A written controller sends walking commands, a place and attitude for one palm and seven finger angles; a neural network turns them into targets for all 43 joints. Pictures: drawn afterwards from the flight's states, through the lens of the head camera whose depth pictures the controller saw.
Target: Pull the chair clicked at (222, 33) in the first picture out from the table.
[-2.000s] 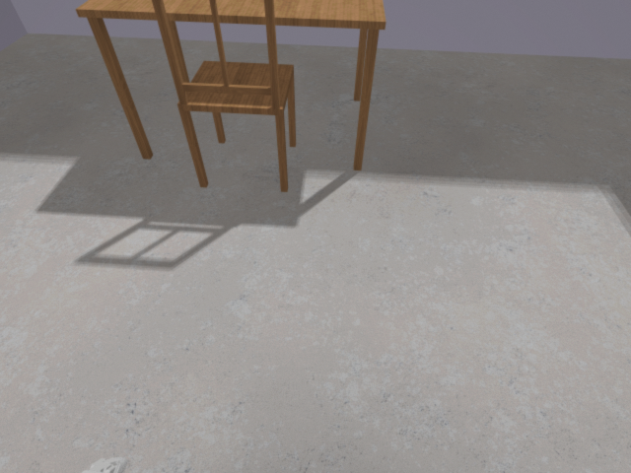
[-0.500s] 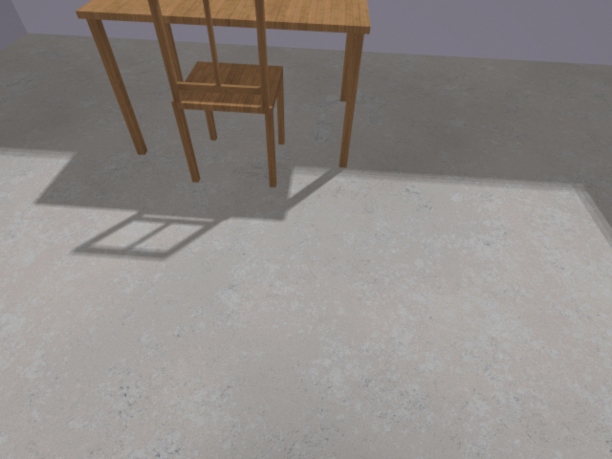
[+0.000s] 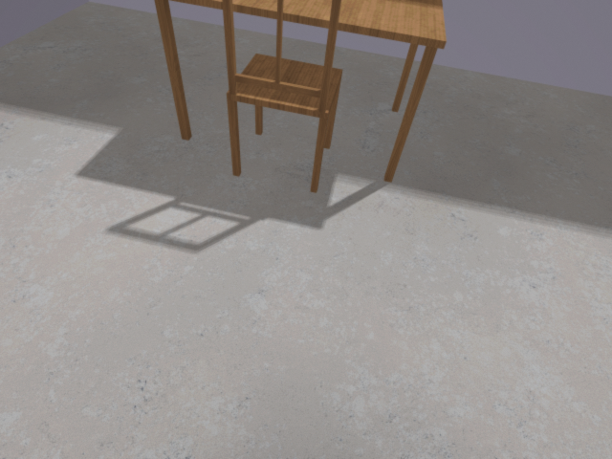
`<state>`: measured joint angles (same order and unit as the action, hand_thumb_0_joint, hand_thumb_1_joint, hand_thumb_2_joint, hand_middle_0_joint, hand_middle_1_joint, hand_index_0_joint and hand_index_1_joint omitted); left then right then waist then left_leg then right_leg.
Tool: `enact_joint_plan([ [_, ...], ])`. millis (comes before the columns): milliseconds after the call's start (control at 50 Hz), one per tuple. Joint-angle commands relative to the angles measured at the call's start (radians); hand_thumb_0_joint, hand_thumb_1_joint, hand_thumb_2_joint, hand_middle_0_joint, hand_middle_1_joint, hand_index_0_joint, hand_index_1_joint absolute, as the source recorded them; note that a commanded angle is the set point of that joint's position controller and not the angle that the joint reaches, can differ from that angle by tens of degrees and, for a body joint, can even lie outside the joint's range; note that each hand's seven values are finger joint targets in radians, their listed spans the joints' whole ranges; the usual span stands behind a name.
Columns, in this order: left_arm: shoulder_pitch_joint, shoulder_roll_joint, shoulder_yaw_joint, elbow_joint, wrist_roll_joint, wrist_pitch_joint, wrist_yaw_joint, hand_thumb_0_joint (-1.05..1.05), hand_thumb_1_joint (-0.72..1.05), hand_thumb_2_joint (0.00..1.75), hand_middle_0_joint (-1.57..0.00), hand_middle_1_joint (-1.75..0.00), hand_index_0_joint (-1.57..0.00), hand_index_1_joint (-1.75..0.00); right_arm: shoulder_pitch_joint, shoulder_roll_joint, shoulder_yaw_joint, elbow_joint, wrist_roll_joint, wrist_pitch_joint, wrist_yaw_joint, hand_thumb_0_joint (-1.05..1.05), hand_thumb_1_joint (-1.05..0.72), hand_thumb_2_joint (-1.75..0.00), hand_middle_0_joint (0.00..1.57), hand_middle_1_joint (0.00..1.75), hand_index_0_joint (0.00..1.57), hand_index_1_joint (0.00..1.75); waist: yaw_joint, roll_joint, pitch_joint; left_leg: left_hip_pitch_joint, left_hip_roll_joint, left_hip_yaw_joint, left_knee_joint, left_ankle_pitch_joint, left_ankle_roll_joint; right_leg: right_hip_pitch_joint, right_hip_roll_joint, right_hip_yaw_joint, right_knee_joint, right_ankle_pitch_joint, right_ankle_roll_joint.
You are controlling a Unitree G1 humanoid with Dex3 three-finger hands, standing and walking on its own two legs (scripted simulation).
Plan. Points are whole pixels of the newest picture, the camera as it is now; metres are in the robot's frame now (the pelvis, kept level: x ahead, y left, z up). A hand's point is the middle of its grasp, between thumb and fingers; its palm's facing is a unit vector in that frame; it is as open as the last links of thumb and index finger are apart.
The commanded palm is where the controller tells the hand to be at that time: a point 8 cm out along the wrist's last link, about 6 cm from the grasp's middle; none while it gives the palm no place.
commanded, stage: walk to a spot facing it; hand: left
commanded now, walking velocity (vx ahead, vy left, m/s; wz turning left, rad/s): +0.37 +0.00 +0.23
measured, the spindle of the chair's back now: (279, 40) +1.45 +0.14 -0.08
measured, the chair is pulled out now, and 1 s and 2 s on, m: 0.00 0.00 0.00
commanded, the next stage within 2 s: turn to face it in 1.20 s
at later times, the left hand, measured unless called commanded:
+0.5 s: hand (220, 362) +0.30 +0.15 -0.17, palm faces +0.13 -0.98 -0.18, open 7.4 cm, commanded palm none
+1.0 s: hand (187, 314) +0.39 +0.23 -0.18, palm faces +0.26 -0.96 -0.14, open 7.4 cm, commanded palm none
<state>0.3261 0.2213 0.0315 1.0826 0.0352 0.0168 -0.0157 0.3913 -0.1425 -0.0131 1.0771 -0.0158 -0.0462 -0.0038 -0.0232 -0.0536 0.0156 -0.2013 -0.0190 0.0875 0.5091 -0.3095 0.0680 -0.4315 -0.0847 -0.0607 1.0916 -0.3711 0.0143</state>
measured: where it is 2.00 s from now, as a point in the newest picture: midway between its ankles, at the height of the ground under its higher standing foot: (274, 319)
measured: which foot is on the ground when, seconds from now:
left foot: down 0.00-0.36, up 0.38-0.78, down 0.80-1.00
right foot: up 0.00-0.34, down 0.36-0.80, up 0.82-1.00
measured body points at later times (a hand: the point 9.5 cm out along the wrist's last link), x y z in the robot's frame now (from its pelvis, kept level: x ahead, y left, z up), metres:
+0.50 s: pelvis +0.23 -0.03 -0.01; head +0.25 -0.03 +0.44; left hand +0.29 +0.20 -0.15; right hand +0.21 -0.27 -0.17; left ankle +0.11 +0.07 -0.64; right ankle +0.28 -0.13 -0.74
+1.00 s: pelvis +0.45 +0.06 +0.00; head +0.46 +0.09 +0.45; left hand +0.38 +0.28 -0.16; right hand +0.56 -0.16 -0.13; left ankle +0.44 +0.13 -0.74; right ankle +0.46 -0.09 -0.65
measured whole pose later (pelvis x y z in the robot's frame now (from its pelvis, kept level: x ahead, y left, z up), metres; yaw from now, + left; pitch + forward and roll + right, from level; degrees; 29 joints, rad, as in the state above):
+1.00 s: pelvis +0.45 +0.06 +0.00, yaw +11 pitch -1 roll -1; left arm 0.31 0.18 0.05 1.10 0.03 -0.02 -0.01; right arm 0.20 -0.16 -0.05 1.03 -0.01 -0.09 -0.03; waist 0.03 -0.04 0.06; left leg -0.19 0.01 0.18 0.45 -0.24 0.08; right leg -0.49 -0.13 -0.07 1.15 -0.31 0.02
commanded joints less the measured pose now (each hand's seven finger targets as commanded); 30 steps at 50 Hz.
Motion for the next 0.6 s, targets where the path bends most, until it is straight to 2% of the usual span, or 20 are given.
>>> enact_joint_plan([
  [0,-0.069,0.036,0.016,-0.091,-0.005,-0.045,-0.002,0.0,0.9,0.9,-0.2,-0.3,-0.2,-0.3,0.092,-0.149,-0.038,0.006,0.008,-0.039,-0.022,0.0,-0.9,-0.9,0.2,0.3,0.2,0.3,0.003,0.131,0.059,0.114,0.247,-0.301,-0.338,0.155,0.122,-0.223,-0.049,0.026,-0.004,0.121,0.027],
  [40,-0.095,0.027,0.017,-0.102,-0.005,-0.042,0.001,0.0,0.9,0.9,-0.2,-0.3,-0.2,-0.3,0.114,-0.135,-0.04,0.021,0.009,-0.043,-0.024,0.0,-0.9,-0.9,0.2,0.3,0.2,0.3,0.001,0.116,0.071,0.15,0.248,-0.285,-0.341,0.205,0.137,-0.257,-0.055,0.019,-0.048,0.143,0.04],
  [120,-0.199,0.01,0.021,-0.135,-0.011,-0.048,-0.001,0.0,0.9,0.9,-0.2,-0.3,-0.2,-0.3,0.154,-0.114,-0.044,0.049,0.006,-0.044,-0.029,0.0,-0.9,-0.9,0.2,0.3,0.2,0.3,-0.019,0.136,0.111,0.203,0.246,-0.243,-0.336,0.313,0.136,-0.29,-0.058,-0.005,-0.201,0.178,0.046],
  [160,-0.265,-0.003,0.022,-0.152,-0.013,-0.053,-0.003,0.0,0.9,0.9,-0.2,-0.3,-0.2,-0.3,0.178,-0.106,-0.045,0.061,0.001,-0.041,-0.03,0.0,-0.9,-0.9,0.2,0.3,0.2,0.3,-0.043,0.141,0.131,0.192,0.237,-0.231,-0.322,0.359,0.126,-0.246,-0.042,-0.024,-0.301,0.179,0.035],
  [180,-0.279,-0.004,0.021,-0.159,-0.015,-0.056,-0.003,0.0,0.9,0.9,-0.2,-0.3,-0.2,-0.3,0.176,-0.108,-0.046,0.066,-0.001,-0.041,-0.03,0.0,-0.9,-0.9,0.2,0.3,0.2,0.3,-0.042,0.164,0.138,0.198,0.239,-0.227,-0.316,0.384,0.123,-0.235,-0.033,-0.032,-0.329,0.186,0.029],
  [240,-0.306,-0.007,0.025,-0.17,-0.017,-0.063,-0.005,0.0,0.9,0.9,-0.2,-0.3,-0.2,-0.3,0.171,-0.121,-0.05,0.069,-0.008,-0.039,-0.032,0.0,-0.9,-0.9,0.2,0.3,0.2,0.3,-0.044,0.176,0.14,0.195,0.241,-0.206,-0.269,0.498,0.11,-0.136,-0.001,-0.052,-0.423,0.171,-0.001],
  [280,-0.217,0.013,0.034,-0.151,-0.016,-0.069,-0.001,0.0,0.9,0.9,-0.2,-0.3,-0.2,-0.3,0.141,-0.136,-0.053,0.068,-0.007,-0.036,-0.033,0.0,-0.9,-0.9,0.2,0.3,0.2,0.3,0.008,0.157,0.107,0.172,0.237,-0.192,-0.155,0.681,0.095,0.024,0.041,-0.073,-0.474,0.149,-0.028],
  [300,-0.097,0.027,0.042,-0.118,-0.012,-0.077,0.001,0.0,0.9,0.9,-0.2,-0.3,-0.2,-0.3,0.124,-0.144,-0.056,0.063,-0.004,-0.036,-0.033,0.0,-0.9,-0.9,0.2,0.3,0.2,0.3,0.065,0.129,0.047,0.158,0.211,-0.166,-0.02,0.752,0.07,0.172,0.066,-0.089,-0.53,0.183,-0.039],
  [320,0.066,0.076,0.057,-0.073,-0.005,-0.089,0.007,0.0,0.9,0.9,-0.2,-0.3,-0.2,-0.3,0.112,-0.141,-0.057,0.054,0.003,-0.038,-0.029,0.0,-0.9,-0.9,0.2,0.3,0.2,0.3,0.132,0.08,-0.048,0.028,0.175,-0.143,0.2,0.686,0.036,0.432,0.022,-0.028,-0.557,0.225,-0.066],
  [340,0.221,0.181,0.084,-0.036,0.004,-0.099,0.022,0.0,0.9,0.9,-0.2,-0.3,-0.2,-0.3,0.144,-0.094,-0.049,0.025,0.016,-0.045,-0.016,0.0,-0.9,-0.9,0.2,0.3,0.2,0.3,0.171,-0.129,-0.191,-0.231,0.045,-0.058,0.54,0.282,-0.008,0.699,-0.254,0.325,-0.627,0.22,-0.158],
  [360,0.276,0.241,0.087,-0.012,-0.014,-0.093,0.025,0.0,0.9,0.9,-0.2,-0.3,-0.2,-0.3,0.116,-0.075,-0.044,-0.003,0.017,-0.045,-0.016,0.0,-0.9,-0.9,0.2,0.3,0.2,0.3,0.151,-0.157,-0.229,-0.377,-0.026,-0.088,0.809,-0.231,-0.016,0.713,-0.429,0.608,-0.766,0.257,-0.239],
  [380,0.184,0.206,0.086,-0.034,-0.019,-0.089,0.026,0.0,0.9,0.9,-0.2,-0.3,-0.2,-0.3,0.051,-0.078,-0.054,-0.016,0.016,-0.036,-0.011,0.0,-0.9,-0.9,0.2,0.3,0.2,0.3,0.14,-0.127,-0.157,-0.394,0.044,-0.141,0.901,-0.184,-0.002,0.572,-0.419,0.596,-0.829,0.043,-0.238],
  [400,0.076,0.147,0.067,-0.06,-0.013,-0.088,0.028,0.0,0.9,0.9,-0.2,-0.3,-0.2,-0.3,-0.009,-0.072,-0.056,-0.03,0.005,-0.029,-0.003,0.0,-0.9,-0.9,0.2,0.3,0.2,0.3,0.107,-0.071,-0.022,-0.444,0.094,-0.135,0.91,-0.09,-0.006,0.415,-0.374,0.496,-0.864,-0.066,-0.213],
  [420,0.021,0.074,0.046,-0.067,-0.011,-0.093,0.031,0.0,0.9,0.9,-0.2,-0.3,-0.2,-0.3,-0.053,-0.058,-0.054,-0.032,-0.004,-0.017,0.004,0.0,-0.9,-0.9,0.2,0.3,0.2,0.3,0.073,-0.027,0.061,-0.41,0.131,-0.138,0.863,-0.023,-0.01,0.255,-0.326,0.364,-0.882,-0.054,-0.174],
  [440,-0.01,0.037,0.031,-0.069,-0.007,-0.098,0.032,0.0,0.9,0.9,-0.2,-0.3,-0.2,-0.3,-0.033,-0.04,-0.049,-0.023,-0.009,-0.002,0.008,0.0,-0.9,-0.9,0.2,0.3,0.2,0.3,0.037,-0.045,0.078,-0.373,0.143,-0.132,0.817,0.015,-0.021,0.18,-0.286,0.255,-0.893,0.003,-0.146],
  [460,-0.017,0.02,0.026,-0.069,-0.006,-0.101,0.033,0.0,0.9,0.9,-0.2,-0.3,-0.2,-0.3,-0.008,-0.034,-0.047,-0.014,-0.012,0.011,0.01,0.0,-0.9,-0.9,0.2,0.3,0.2,0.3,0.014,-0.054,0.067,-0.352,0.147,-0.119,0.778,0.031,-0.033,0.152,-0.261,0.183,-0.899,0.052,-0.135],
  [480,-0.012,0.019,0.025,-0.061,-0.003,-0.104,0.035,0.0,0.9,0.9,-0.2,-0.3,-0.2,-0.3,0.001,-0.03,-0.05,-0.011,-0.012,0.017,0.014,0.0,-0.9,-0.9,0.2,0.3,0.2,0.3,0.001,-0.04,0.058,-0.334,0.15,-0.103,0.725,0.032,-0.042,0.143,-0.247,0.132,-0.9,0.087,-0.131],
  [500,-0.01,0.023,0.026,-0.059,-0.003,-0.106,0.035,0.0,0.9,0.9,-0.2,-0.3,-0.2,-0.3,-0.012,-0.027,-0.049,-0.018,-0.011,0.025,0.017,0.0,-0.9,-0.9,0.2,0.3,0.2,0.3,-0.007,-0.052,0.068,-0.335,0.161,-0.087,0.67,0.044,-0.055,0.117,-0.24,0.091,-0.909,0.119,-0.133],
  [540,-0.01,0.036,0.029,-0.058,-0.002,-0.108,0.034,0.0,0.9,0.9,-0.2,-0.3,-0.2,-0.3,-0.06,-0.022,-0.049,-0.047,-0.011,0.033,0.026,0.0,-0.9,-0.9,0.2,0.3,0.2,0.3,-0.011,-0.057,0.087,-0.333,0.168,-0.056,0.534,0.083,-0.072,0.109,-0.221,0.029,-0.927,0.143,-0.135],
  [580,0.01,0.056,0.029,-0.043,-0.004,-0.11,0.029,0.0,0.9,0.9,-0.2,-0.3,-0.2,-0.3,-0.131,-0.022,-0.046,-0.076,-0.008,0.026,0.039,0.0,-0.9,-0.9,0.2,0.3,0.2,0.3,0.005,-0.045,0.086,-0.315,0.164,-0.024,0.382,0.123,-0.075,0.147,-0.207,-0.007,-0.921,0.168,-0.132],
])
